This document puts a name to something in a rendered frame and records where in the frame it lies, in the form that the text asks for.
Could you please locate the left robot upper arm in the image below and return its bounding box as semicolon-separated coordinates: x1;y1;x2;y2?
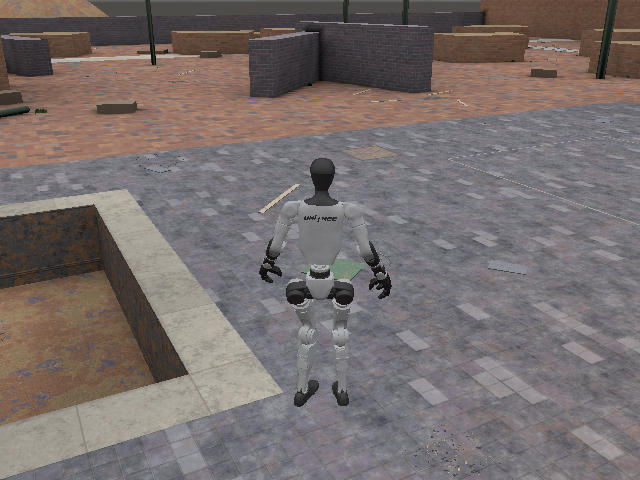
269;200;301;253

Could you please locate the right robot shin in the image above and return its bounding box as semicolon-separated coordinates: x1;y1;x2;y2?
333;329;349;394

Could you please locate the robot right forearm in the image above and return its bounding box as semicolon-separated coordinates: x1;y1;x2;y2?
364;241;387;280

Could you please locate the robot left hand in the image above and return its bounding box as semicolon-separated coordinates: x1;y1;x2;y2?
259;265;282;283

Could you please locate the robot right foot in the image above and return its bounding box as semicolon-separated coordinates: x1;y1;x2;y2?
332;381;349;406

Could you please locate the robot right hand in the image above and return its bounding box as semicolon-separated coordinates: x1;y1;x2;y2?
369;273;392;299

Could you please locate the robot left forearm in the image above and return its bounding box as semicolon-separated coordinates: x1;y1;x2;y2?
262;237;280;269

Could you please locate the right robot upper arm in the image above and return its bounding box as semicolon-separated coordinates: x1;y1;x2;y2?
342;202;373;258

